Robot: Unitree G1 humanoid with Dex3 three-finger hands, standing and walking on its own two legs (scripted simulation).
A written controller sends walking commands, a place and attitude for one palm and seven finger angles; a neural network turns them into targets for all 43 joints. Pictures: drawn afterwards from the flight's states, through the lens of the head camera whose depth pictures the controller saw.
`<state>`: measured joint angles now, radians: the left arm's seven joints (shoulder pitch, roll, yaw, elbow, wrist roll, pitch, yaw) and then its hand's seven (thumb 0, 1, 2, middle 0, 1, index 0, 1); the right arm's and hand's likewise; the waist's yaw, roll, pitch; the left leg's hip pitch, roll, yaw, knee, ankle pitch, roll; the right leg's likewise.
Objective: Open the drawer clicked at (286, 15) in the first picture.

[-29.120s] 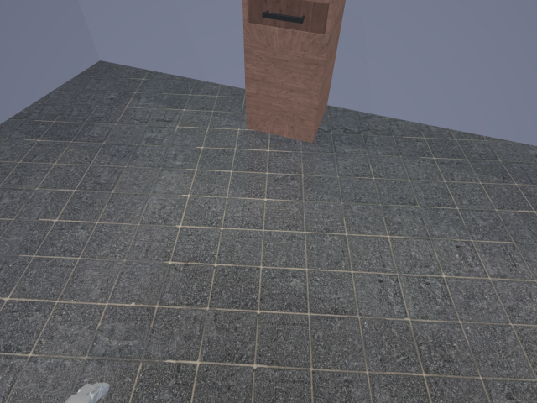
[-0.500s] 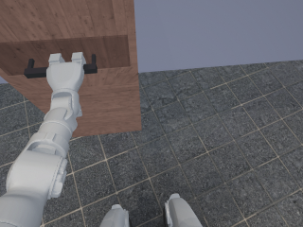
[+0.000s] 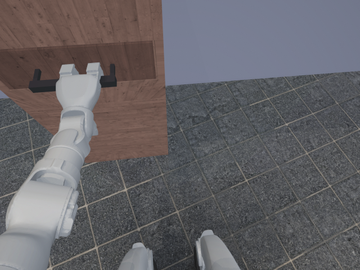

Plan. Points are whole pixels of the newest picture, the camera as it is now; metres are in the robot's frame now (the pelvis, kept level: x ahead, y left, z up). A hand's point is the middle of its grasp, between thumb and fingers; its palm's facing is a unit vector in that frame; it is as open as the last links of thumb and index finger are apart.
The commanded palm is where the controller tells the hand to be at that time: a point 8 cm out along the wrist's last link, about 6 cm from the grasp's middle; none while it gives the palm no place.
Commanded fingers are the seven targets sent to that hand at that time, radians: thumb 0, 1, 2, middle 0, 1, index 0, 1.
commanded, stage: close the thumb around the handle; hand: left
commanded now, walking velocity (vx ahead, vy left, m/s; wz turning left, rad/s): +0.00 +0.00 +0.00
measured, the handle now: (75, 77) +0.57 +0.21 +0.01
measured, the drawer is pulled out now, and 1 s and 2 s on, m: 0.00 0.02 0.15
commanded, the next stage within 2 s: pull the drawer open in 0.54 s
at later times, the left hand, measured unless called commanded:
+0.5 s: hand (87, 102) +0.51 +0.18 -0.01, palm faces -0.03 -0.01 -1.00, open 6.0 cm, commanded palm +0.47 +0.18 +0.03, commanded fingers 0.00 0.90 0.90 -0.40 -1.35 -0.40 -1.35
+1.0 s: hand (87, 111) +0.48 +0.18 -0.01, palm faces -0.05 -0.03 -1.00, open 6.0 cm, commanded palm +0.44 +0.19 +0.03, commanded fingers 0.00 0.90 0.90 -0.40 -1.35 -0.40 -1.35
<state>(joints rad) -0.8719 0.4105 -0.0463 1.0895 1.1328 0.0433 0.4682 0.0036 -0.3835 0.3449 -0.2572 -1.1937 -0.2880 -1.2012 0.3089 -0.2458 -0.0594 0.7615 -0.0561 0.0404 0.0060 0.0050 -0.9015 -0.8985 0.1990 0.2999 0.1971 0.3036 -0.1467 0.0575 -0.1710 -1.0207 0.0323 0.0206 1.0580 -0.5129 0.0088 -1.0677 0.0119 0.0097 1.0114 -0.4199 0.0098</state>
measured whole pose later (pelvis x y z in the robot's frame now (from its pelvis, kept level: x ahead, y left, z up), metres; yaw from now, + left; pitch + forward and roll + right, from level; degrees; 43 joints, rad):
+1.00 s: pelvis +0.02 +0.00 +0.02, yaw -1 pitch +25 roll -1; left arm -0.67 0.37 -0.05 0.93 1.11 0.03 0.44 0.00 0.76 0.81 -0.26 -1.30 -0.29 -1.26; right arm 0.31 -0.23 -0.07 0.73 -0.05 0.06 0.01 0.01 -0.90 -0.90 0.20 0.30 0.20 0.30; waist -0.10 0.06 -0.18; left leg -0.89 0.04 0.04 0.97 -0.51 0.01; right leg -0.95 0.02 0.03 0.93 -0.42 0.01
